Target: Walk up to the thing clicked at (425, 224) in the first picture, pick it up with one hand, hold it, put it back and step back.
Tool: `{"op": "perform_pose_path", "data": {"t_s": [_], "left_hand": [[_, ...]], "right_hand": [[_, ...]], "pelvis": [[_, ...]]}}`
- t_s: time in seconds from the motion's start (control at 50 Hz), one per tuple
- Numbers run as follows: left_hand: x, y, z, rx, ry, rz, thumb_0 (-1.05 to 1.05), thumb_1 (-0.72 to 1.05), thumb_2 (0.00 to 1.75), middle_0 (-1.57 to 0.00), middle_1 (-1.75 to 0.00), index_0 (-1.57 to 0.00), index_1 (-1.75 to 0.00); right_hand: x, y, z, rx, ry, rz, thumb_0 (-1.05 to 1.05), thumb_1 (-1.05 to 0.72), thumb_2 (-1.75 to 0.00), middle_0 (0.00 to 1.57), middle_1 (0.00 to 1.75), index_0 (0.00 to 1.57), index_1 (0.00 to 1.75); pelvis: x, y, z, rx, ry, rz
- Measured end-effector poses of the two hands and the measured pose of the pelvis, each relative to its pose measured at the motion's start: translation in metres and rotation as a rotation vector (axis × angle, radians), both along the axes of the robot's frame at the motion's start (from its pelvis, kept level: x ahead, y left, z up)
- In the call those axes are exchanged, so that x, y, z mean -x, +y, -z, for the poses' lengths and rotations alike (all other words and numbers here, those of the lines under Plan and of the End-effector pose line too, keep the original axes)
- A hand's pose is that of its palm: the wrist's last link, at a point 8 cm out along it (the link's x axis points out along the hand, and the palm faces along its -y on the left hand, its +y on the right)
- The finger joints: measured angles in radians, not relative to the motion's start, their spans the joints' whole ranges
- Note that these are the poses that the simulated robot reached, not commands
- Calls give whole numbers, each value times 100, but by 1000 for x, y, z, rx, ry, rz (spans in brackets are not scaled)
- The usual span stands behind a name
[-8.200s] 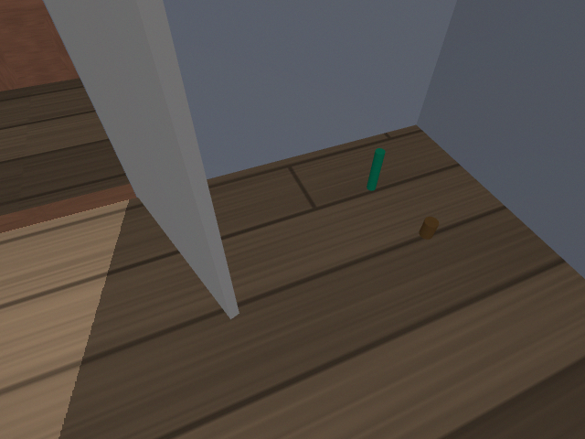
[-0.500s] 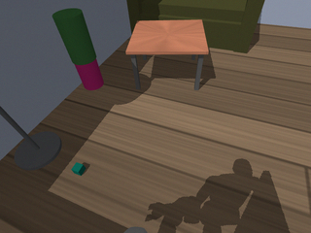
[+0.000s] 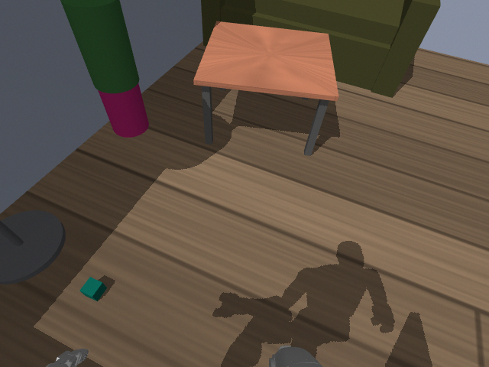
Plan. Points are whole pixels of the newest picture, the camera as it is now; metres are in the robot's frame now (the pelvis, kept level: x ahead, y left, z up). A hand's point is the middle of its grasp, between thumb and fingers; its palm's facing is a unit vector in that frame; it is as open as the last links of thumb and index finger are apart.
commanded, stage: walk up
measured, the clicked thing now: out of the picture -0.46 +1.20 -0.73
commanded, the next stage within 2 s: none
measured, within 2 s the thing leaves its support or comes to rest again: neither
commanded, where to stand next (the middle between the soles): +0.27 -0.03 m, yaw +113 degrees
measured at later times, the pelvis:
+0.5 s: pelvis +0.22 -0.07 +0.00, yaw +24 degrees
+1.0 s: pelvis +0.33 -0.13 -0.02, yaw +53 degrees
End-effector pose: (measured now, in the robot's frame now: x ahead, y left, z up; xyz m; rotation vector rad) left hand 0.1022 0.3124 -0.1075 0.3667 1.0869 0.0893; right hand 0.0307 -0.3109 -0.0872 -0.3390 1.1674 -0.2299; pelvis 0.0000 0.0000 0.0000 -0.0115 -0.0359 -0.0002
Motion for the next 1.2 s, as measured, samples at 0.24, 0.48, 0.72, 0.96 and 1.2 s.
{"op": "perform_pose_path", "data": {"t_s": [0.24,0.48,0.72,0.96,1.2], "left_hand": [[-103,-39,-33,-60,-250,-170,0,91,90,-20,-30,-20,-30],[-33,-61,-9,-33,21,-527,0,90,90,-20,-30,-20,-30],[-76,-96,31,45,50,-714,1,91,90,-20,-30,-20,-30],[-72,-143,-9,-161,-56,-924,0,90,90,-21,-30,-21,-30],[67,-233,-34,-240,84,-1192,0,90,90,-21,-30,-21,-30]], "right_hand": [[-140,-70,26,45,138,-185,1,-90,-89,20,30,20,30],[-393,-27,-8,36,-28,-540,1,-91,-90,20,30,20,30],[-540,69,4,4,-167,-751,1,-91,-90,20,30,20,30],[-616,103,38,-118,-125,-1016,1,-90,-89,20,30,20,30],[-623,98,30,14,48,-1235,1,-91,-90,20,30,20,30]], "pelvis": [[-107,-61,12,-18,10,-215],[-210,-73,0,-7,13,-399],[-285,-73,21,-45,3,-620],[-328,-126,29,-33,11,-886],[-315,-154,18,-30,36,-1127]]}}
